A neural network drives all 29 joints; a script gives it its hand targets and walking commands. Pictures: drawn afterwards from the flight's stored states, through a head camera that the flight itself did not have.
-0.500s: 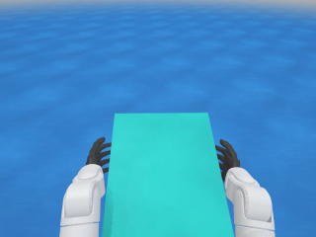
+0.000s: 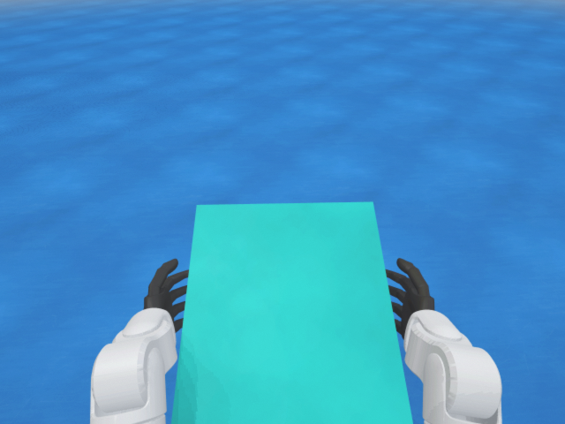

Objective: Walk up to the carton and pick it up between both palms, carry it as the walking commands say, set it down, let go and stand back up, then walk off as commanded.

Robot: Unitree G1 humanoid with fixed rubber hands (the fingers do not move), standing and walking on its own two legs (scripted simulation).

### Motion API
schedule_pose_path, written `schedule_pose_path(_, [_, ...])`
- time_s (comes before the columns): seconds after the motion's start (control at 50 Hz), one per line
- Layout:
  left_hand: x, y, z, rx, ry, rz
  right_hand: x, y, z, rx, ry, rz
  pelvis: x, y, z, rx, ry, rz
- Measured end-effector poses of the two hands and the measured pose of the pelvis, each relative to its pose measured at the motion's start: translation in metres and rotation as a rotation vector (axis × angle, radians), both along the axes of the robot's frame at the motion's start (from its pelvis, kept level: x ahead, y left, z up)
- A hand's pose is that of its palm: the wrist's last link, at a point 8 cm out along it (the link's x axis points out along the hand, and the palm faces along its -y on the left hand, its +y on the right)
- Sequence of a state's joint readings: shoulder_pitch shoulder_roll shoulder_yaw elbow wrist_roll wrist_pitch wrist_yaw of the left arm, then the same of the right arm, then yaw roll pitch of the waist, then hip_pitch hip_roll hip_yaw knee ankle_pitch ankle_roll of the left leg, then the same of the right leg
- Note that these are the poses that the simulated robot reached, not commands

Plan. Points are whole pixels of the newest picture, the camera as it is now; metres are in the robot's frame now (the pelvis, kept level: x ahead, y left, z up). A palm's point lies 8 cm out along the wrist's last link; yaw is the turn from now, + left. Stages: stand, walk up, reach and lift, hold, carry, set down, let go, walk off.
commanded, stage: carry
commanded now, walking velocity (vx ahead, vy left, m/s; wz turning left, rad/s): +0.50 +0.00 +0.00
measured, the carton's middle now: (286, 334) +0.26 +0.00 +0.03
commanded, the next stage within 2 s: none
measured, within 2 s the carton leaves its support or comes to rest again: neither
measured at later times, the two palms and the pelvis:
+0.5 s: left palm (196, 184) +0.57 +0.18 +0.07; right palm (358, 190) +0.53 -0.13 +0.09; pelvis +0.30 +0.04 +0.00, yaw -4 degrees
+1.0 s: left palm (232, 113) +0.84 +0.14 +0.10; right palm (354, 114) +0.86 -0.18 +0.09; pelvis +0.61 -0.03 +0.01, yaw +0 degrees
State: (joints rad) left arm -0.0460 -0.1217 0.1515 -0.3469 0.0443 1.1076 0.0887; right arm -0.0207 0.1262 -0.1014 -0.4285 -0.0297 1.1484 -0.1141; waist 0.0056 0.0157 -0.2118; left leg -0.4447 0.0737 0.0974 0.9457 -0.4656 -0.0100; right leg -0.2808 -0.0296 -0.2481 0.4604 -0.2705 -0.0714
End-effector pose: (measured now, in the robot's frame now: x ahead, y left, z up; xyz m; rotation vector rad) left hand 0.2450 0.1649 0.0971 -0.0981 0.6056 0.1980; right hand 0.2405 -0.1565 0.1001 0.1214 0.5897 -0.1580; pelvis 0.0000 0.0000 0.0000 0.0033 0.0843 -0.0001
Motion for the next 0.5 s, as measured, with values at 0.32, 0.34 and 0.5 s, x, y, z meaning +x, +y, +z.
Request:
schedule_pose_path(0.32, [0.212, 0.040, -0.023, 0.021, -0.016, -0.001, 0.214, 0.040, -0.026, -0.011, -0.010, 0.018, 0.210, 0.039, -0.025, 0.015, -0.010, -0.035])
schedule_pose_path(0.34, [0.226, 0.039, -0.028, 0.029, 0.019, -0.023, 0.223, 0.040, -0.030, -0.011, 0.024, 0.003, 0.221, 0.042, -0.023, 0.011, -0.008, -0.040])
schedule_pose_path(0.5, [0.322, 0.020, -0.023, -0.044, 0.056, -0.096, 0.287, 0.023, -0.013, -0.040, 0.065, -0.100, 0.300, 0.044, 0.004, -0.006, -0.006, -0.071])
